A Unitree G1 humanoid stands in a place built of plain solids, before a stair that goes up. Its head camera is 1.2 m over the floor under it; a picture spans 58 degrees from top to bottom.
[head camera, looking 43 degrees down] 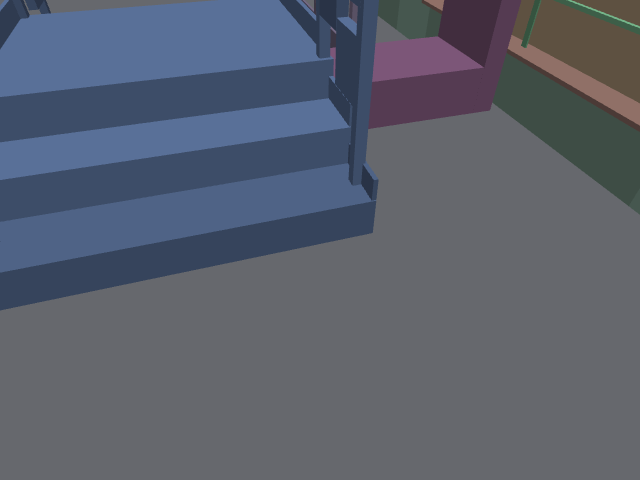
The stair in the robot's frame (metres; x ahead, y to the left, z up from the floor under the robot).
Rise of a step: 0.17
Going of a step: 0.28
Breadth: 1.40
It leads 17 degrees to the left of straight ahead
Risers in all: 3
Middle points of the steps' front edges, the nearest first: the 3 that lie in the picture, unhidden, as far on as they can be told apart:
1.13 0.45 0.17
1.39 0.53 0.34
1.66 0.61 0.51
